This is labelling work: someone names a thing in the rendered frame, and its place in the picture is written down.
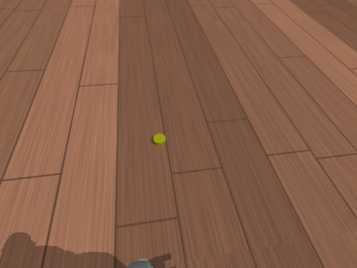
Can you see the tin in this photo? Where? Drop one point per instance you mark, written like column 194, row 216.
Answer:
column 159, row 139

